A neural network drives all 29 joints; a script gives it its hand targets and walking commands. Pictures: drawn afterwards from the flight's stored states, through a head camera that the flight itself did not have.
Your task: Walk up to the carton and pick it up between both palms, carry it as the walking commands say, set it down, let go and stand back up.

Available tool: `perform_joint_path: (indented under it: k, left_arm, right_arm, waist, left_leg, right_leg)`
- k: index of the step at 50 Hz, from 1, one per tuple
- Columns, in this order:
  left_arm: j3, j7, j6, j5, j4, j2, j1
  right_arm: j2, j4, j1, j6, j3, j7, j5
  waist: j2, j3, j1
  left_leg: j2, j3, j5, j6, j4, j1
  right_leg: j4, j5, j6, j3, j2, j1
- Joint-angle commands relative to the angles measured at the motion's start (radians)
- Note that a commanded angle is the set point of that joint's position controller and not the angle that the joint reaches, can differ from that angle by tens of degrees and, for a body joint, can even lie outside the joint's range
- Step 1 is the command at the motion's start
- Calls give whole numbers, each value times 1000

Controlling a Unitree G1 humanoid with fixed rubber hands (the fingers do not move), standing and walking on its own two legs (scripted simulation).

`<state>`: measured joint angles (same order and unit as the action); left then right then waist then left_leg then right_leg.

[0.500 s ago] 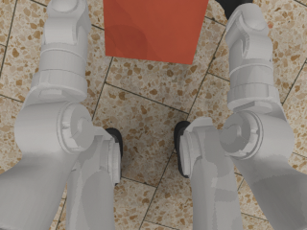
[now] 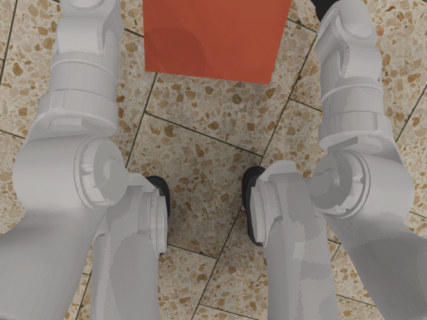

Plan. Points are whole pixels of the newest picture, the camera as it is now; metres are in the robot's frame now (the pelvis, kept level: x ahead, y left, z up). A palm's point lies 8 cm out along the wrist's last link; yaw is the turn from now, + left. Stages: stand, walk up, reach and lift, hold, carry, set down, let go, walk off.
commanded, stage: set down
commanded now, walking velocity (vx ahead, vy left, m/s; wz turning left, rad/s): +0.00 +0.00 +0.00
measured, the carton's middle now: out of the picture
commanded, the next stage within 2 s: none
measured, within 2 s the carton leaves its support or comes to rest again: rests again in 0.62 s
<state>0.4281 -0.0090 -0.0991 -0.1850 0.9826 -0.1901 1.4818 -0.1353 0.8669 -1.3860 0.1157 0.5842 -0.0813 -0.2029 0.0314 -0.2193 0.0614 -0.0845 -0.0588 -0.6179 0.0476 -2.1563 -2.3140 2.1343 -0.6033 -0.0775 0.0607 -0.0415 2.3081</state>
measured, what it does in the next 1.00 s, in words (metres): stands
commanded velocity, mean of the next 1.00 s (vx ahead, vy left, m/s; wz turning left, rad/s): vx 0.00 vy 0.00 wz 0.00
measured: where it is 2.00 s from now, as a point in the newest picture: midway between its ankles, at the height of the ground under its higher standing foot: (207, 224)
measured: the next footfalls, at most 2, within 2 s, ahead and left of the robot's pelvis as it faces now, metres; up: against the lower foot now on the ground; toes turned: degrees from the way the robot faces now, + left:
none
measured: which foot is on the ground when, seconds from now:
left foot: down 0.00-1.00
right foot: down 0.00-1.00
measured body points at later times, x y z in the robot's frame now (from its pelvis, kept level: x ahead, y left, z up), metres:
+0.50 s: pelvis +0.00 +0.00 +0.00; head +0.38 -0.01 +0.23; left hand +0.56 +0.12 -0.20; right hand +0.52 -0.19 -0.21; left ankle +0.09 +0.12 -0.35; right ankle +0.10 -0.14 -0.35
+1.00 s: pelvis -0.02 +0.00 -0.01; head +0.35 -0.01 +0.24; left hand +0.56 +0.14 -0.18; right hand +0.52 -0.22 -0.17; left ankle +0.09 +0.12 -0.35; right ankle +0.10 -0.14 -0.35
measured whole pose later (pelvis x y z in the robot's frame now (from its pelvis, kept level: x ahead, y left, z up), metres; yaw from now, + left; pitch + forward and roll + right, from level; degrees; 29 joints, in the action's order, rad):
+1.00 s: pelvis -0.02 +0.00 -0.01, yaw +0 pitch +36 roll -1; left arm 0.04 -0.11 -0.04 0.19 1.10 -0.37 1.45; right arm -0.34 1.09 -1.40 0.02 0.18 0.10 0.19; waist 0.01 -0.36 0.07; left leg -0.08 -0.07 -0.59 0.07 -2.19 -2.23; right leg 2.17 -0.57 -0.07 0.05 -0.05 2.23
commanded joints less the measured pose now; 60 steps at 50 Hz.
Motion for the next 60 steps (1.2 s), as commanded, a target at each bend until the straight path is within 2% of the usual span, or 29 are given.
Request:
perform_joint_path:
  k: [1, 2, 3, 6, 8, 13, 19, 20, 23, 26, 27, 29, 30, 31, 32, 34, 37, 38, 39, 40, 41, 43, 49, 50, 52, 53, 54, 57, 60]
  left_arm:
    - [-242, 146, -103, -7, 210, 643, 40]
    - [-244, 146, -103, -7, 205, 626, 45]
    - [-223, 141, -105, -27, 234, 605, 11]
    - [-219, 131, -97, -32, 204, 584, 19]
    - [-237, 128, -91, -12, 209, 560, 36]
    - [-213, 106, -73, -7, 208, 468, 9]
    - [-213, 61, -38, 27, 207, 290, -17]
    - [-212, 40, -22, 34, 203, 253, -33]
    - [-222, -40, 41, 93, 104, 24, 0]
    - [-308, -102, 93, 235, -11, -138, 114]
    - [-321, -115, 102, 268, -65, -176, 133]
    - [-400, -125, 118, 330, -74, -178, 180]
    - [-413, -122, 112, 360, -68, -177, 211]
    - [-411, -120, 112, 361, -25, -209, 217]
    - [-419, -114, 106, 383, -40, -210, 234]
    - [-424, -97, 90, 393, 77, -204, 207]
    - [-390, -89, 79, 384, 86, -246, 258]
    - [-390, -89, 79, 373, 111, -267, 247]
    - [-377, -88, 77, 385, 103, -268, 263]
    - [-368, -84, 81, 370, 137, -288, 260]
    - [-365, -87, 84, 368, 114, -291, 280]
    - [-359, -89, 83, 365, 130, -288, 268]
    - [-405, -117, 69, 394, -54, -249, 221]
    - [-350, -124, 65, 354, -38, -300, 241]
    - [-399, -127, 45, 387, -85, -232, 180]
    - [-349, -133, 41, 364, -81, -280, 213]
    - [-339, -134, 34, 350, -81, -254, 201]
    - [-320, -123, 24, 333, -84, -231, 157]
    - [-323, -113, 20, 331, -81, -210, 120]
  right_arm:
    - [544, 224, -99, 108, -283, -123, -17]
    - [542, 218, -108, 112, -284, -121, -19]
    - [550, 243, -75, 110, -272, -122, -32]
    - [497, 222, -82, 97, -268, -113, -26]
    - [463, 240, -56, 91, -248, -103, -24]
    - [399, 246, -47, 66, -237, -78, -20]
    - [201, 269, -9, 14, -194, -19, -11]
    - [165, 176, -27, -11, -224, 3, 36]
    - [-63, 158, -51, -85, -210, 84, 110]
    - [-232, 118, -116, -146, -266, 169, 231]
    - [-234, 88, -133, -155, -307, 181, 279]
    - [-225, 132, -135, -156, -358, 181, 346]
    - [-244, 137, -172, -152, -357, 178, 351]
    - [-239, 181, -172, -151, -378, 176, 375]
    - [-262, 153, -193, -153, -370, 178, 366]
    - [-270, 211, -199, -139, -377, 175, 363]
    - [-317, 218, -246, -129, -371, 177, 354]
    - [-298, 204, -254, -127, -376, 176, 374]
    - [-347, 207, -269, -132, -360, 181, 358]
    - [-331, 199, -292, -127, -389, 180, 374]
    - [-330, 196, -270, -128, -386, 181, 375]
    - [-337, 231, -262, -123, -370, 180, 360]
    - [-296, 73, -212, -104, -422, 185, 408]
    - [-321, 94, -209, -96, -379, 190, 392]
    - [-290, 23, -171, -81, -414, 193, 401]
    - [-342, 62, -183, -79, -351, 199, 364]
    - [-319, 51, -173, -77, -346, 201, 362]
    - [-304, 21, -146, -74, -341, 196, 342]
    - [-265, 12, -113, -67, -335, 189, 334]
  waist:
    - [44, 726, 20]
    - [48, 719, -5]
    - [34, 702, 17]
    - [26, 708, 6]
    - [56, 710, 26]
    - [31, 742, 4]
    - [45, 739, 20]
    - [43, 813, 6]
    - [37, 888, 7]
    - [32, 1056, 45]
    - [15, 1106, 26]
    - [70, 1140, 32]
    - [65, 1100, 53]
    - [64, 1063, 21]
    - [26, 1043, 63]
    - [20, 935, 48]
    - [-1, 899, 47]
    - [22, 897, 30]
    - [16, 906, 60]
    - [15, 920, 18]
    - [11, 934, 41]
    - [5, 955, 30]
    - [36, 1326, 22]
    - [46, 1276, 33]
    - [55, 1385, 22]
    - [20, 1278, 58]
    - [30, 1223, 31]
    - [8, 1212, 24]
    - [17, 1194, 51]
  left_leg:
    - [-53, 112, 263, -20, 175, 415]
    - [-52, 112, 271, -26, 177, 406]
    - [-56, 120, 249, -27, 180, 423]
    - [-55, 108, 267, -21, 182, 430]
    - [-44, 111, 276, -6, 160, 443]
    - [-39, 114, 277, -8, 167, 462]
    - [-39, 107, 281, 7, 159, 485]
    - [-25, 100, 310, 11, 137, 534]
    - [-25, 96, 427, 32, 125, 556]
    - [-19, 78, 553, 31, 98, 618]
    - [-10, 64, 591, 30, 91, 607]
    - [0, 72, 604, 25, 70, 696]
    - [5, 59, 552, 22, 86, 659]
    - [12, 73, 522, 24, 85, 618]
    - [14, 69, 483, 17, 85, 594]
    - [28, 56, 375, 7, 95, 528]
    - [39, 74, 271, 17, 106, 482]
    - [43, 80, 269, 6, 102, 480]
    - [43, 62, 260, 8, 107, 456]
    - [44, 77, 268, 11, 94, 483]
    - [46, 77, 286, 8, 97, 494]
    - [47, 86, 276, 7, 101, 490]
    - [14, 117, 437, 8, 135, 717]
    - [12, 125, 379, 2, 147, 712]
    - [1, 125, 412, 5, 169, 795]
    - [1, 124, 352, 3, 172, 729]
    - [2, 118, 348, 0, 189, 704]
    - [-5, 123, 311, 2, 227, 674]
    - [-2, 108, 323, 0, 263, 680]
  right_leg:
    - [-164, 261, 45, -132, -52, -375]
    - [-154, 270, 45, -133, -43, -375]
    - [-158, 263, 38, -143, -56, -366]
    - [-156, 269, 38, -136, -52, -366]
    - [-156, 264, 39, -141, -49, -359]
    - [-154, 278, 30, -143, -46, -404]
    - [-138, 291, 28, -148, -38, -438]
    - [-122, 317, 15, -157, -43, -444]
    - [-107, 435, 7, -152, -39, -507]
    - [-69, 573, 9, -150, -29, -601]
    - [-49, 627, 18, -132, -16, -646]
    - [-50, 610, 21, -128, -16, -597]
    - [-50, 559, 30, -120, -13, -568]
    - [-51, 556, 23, -112, -5, -578]
    - [-60, 524, 23, -116, -7, -588]
    - [-69, 421, 24, -114, 9, -522]
    - [-108, 322, 24, -98, 25, -523]
    - [-110, 324, 24, -91, 18, -518]
    - [-100, 344, 25, -97, 28, -544]
    - [-104, 332, 18, -97, 21, -551]
    - [-109, 350, 21, -93, 25, -567]
    - [-109, 349, 27, -95, 25, -585]
    - [-106, 507, 26, -137, 1, -799]
    - [-120, 450, 27, -147, -13, -742]
    - [-143, 463, 26, -157, -13, -806]
    - [-147, 417, 25, -170, -18, -742]
    - [-170, 398, 28, -156, -10, -703]
    - [-217, 367, 31, -147, -12, -719]
    - [-233, 392, 20, -162, -12, -693]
